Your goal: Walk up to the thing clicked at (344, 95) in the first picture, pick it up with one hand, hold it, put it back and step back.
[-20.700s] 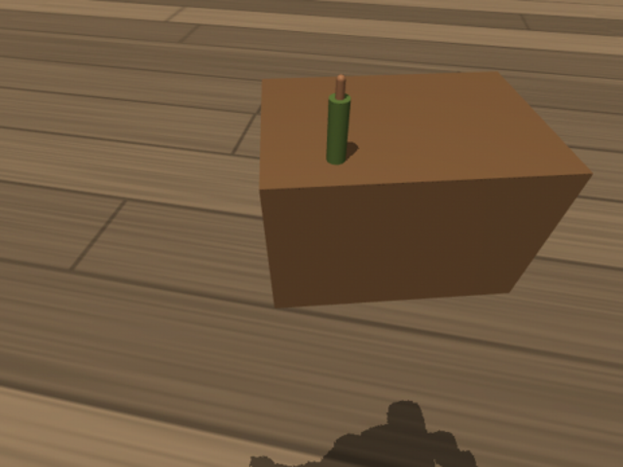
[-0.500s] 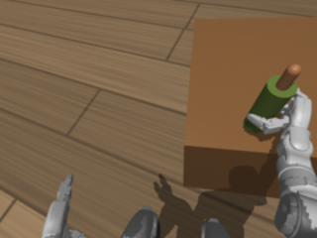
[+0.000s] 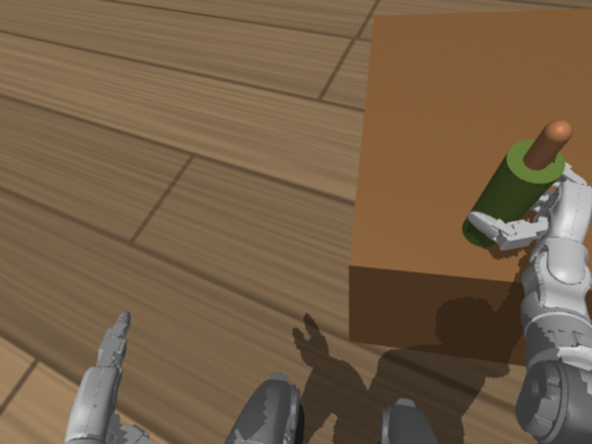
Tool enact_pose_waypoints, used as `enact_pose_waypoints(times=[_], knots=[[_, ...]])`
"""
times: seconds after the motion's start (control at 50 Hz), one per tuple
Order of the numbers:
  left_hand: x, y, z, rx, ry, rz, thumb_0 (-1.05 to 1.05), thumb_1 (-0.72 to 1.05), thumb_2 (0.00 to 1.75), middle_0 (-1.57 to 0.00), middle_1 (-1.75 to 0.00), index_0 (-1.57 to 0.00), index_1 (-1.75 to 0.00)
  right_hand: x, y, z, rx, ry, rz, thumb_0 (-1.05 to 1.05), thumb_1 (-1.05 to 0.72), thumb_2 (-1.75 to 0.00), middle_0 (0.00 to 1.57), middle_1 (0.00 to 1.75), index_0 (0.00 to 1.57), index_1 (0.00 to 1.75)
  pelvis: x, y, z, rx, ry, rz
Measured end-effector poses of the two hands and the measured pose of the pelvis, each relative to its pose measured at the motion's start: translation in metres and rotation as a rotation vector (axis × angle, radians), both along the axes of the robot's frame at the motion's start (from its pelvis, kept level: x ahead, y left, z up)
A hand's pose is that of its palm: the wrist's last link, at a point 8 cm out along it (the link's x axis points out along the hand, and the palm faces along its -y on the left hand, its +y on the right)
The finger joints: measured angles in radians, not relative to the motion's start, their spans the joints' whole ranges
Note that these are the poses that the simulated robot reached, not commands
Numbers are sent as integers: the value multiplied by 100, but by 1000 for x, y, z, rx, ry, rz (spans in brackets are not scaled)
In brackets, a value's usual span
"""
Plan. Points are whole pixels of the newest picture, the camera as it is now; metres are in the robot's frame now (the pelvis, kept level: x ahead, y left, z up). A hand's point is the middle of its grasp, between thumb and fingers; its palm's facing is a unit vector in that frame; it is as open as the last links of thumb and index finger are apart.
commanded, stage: lower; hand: right
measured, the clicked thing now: (512, 190) +0.45 -0.20 +0.05
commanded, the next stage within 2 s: loosen in 0.06 s
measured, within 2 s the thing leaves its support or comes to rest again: rests again in 0.42 s
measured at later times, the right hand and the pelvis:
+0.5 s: hand (515, 200) +0.46 -0.22 +0.01, palm faces +0.26 +0.97 -0.01, open 9.3 cm; pelvis +0.00 +0.01 -0.01, yaw +0 degrees
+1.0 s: hand (519, 196) +0.46 -0.23 +0.01, palm faces +0.26 +0.96 -0.01, open 14.8 cm; pelvis +0.00 +0.00 -0.01, yaw +0 degrees
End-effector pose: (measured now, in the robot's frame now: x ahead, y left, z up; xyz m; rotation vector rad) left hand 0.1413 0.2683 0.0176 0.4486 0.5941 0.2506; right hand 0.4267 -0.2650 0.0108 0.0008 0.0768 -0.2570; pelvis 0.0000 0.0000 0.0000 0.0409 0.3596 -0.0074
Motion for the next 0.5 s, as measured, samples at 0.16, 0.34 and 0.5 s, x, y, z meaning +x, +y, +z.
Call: enact_pose_waypoints(times=[0.16, 0.34, 0.5], knots=[[8, -2, -3, -12, -6, -12, -1, -55, 7, -5, -4, -5, -5, 2, -1, 0, 2, -20, 1, -2, 53, -97, 84, 125, 94, 129, 5, 2, -4, 1, 11, -7], [7, 2, 1, -4, -17, -15, -1, -52, 4, -6, -4, -6, -4, 0, -2, -1, 2, -27, -7, 1, 48, -87, 88, 116, 97, 120, 3, 4, -7, -3, 10, -8], [-1, 3, -3, -6, -2, -10, -1, -50, 4, -6, -5, -7, -4, 0, -3, 0, -14, -35, -1, 0, 36, -67, 94, 95, 99, 97, -3, 6, -10, -3, 14, -7]])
